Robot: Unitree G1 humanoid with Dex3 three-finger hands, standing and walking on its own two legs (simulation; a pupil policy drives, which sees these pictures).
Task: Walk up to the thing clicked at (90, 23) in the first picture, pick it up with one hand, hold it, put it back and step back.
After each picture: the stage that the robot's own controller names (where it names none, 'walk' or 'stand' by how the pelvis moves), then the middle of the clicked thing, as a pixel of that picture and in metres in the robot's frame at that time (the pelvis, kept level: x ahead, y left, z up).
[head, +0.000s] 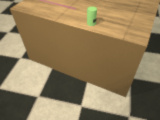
stand; (91, 16) +0.99 -0.03 -0.10
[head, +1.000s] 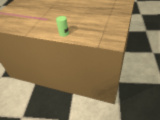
walk; (62, 26) +0.87 +0.20 -0.07
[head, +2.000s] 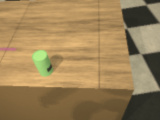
stand; (43, 63) +0.50 +0.22 -0.07
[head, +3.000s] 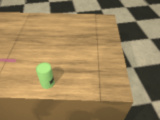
stand; (45, 76) +0.48 +0.20 -0.09
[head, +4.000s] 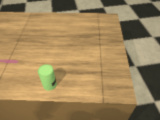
stand; (47, 77) +0.46 +0.19 -0.10
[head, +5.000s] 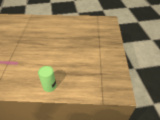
stand; (47, 79) +0.46 +0.19 -0.10
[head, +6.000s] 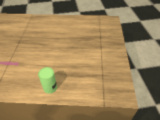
stand; (48, 80) +0.45 +0.18 -0.10
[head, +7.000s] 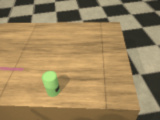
rise first; (51, 84) +0.46 +0.19 -0.10
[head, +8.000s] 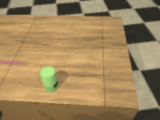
go down; (49, 79) +0.45 +0.20 -0.09
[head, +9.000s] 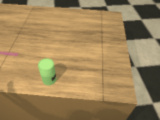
go down; (47, 72) +0.47 +0.18 -0.08
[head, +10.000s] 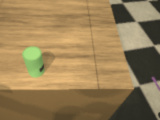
go down; (34, 62) +0.47 +0.18 -0.03
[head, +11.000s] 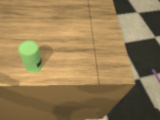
close in; (31, 57) +0.47 +0.18 -0.02
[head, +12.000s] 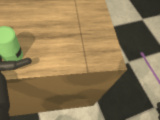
close; (8, 46) +0.47 +0.20 +0.02
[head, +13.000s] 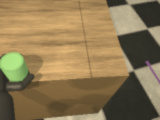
lift; (17, 71) +0.40 +0.19 +0.01
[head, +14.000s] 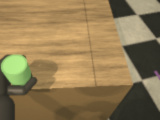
lift; (19, 74) +0.37 +0.19 +0.06
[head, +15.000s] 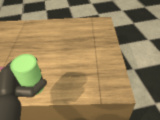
hold; (29, 75) +0.33 +0.17 +0.14
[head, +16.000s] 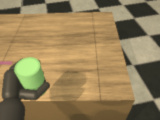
hold; (32, 78) +0.32 +0.17 +0.12
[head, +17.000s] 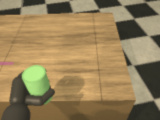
hold; (38, 85) +0.32 +0.16 +0.08
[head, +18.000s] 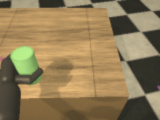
crouch; (27, 66) +0.39 +0.19 +0.09
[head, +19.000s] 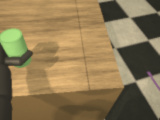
lower; (16, 49) +0.46 +0.20 +0.08
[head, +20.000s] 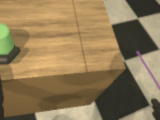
lower; (2, 44) +0.48 +0.21 +0.02
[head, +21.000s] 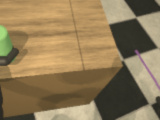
lower; (0, 46) +0.48 +0.21 +0.02
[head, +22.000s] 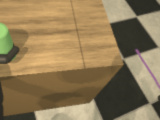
lower; (1, 43) +0.48 +0.20 +0.02
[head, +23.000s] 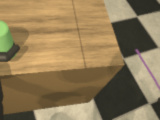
rest; (1, 41) +0.48 +0.20 +0.02
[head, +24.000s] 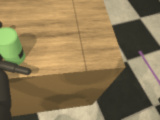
withdraw; (10, 47) +0.47 +0.18 +0.02
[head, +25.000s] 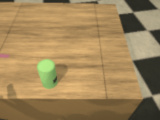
sink last; (48, 74) +0.44 +0.16 -0.04
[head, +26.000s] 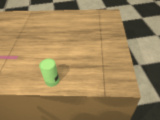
stand; (50, 73) +0.47 +0.18 -0.04
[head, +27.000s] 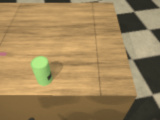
stand; (42, 71) +0.45 +0.19 -0.03
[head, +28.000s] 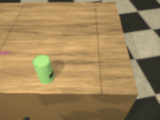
stand; (44, 70) +0.46 +0.19 -0.03
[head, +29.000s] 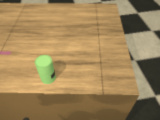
stand; (46, 70) +0.46 +0.18 -0.03
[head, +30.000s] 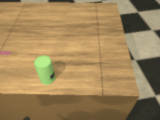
stand; (45, 70) +0.45 +0.18 -0.03
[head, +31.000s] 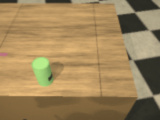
stand; (43, 72) +0.45 +0.19 -0.03
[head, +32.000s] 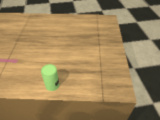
stand; (50, 78) +0.46 +0.18 -0.08
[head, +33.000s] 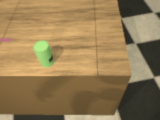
walk; (44, 54) +0.52 +0.22 -0.07
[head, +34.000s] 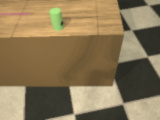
walk; (56, 19) +0.80 +0.22 -0.08
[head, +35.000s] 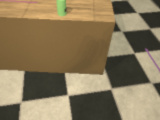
stand; (61, 6) +1.06 +0.18 -0.08
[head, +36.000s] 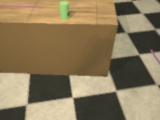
stand; (64, 10) +1.05 +0.17 -0.10
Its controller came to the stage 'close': yes
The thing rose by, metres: 0.23
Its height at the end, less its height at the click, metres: +0.00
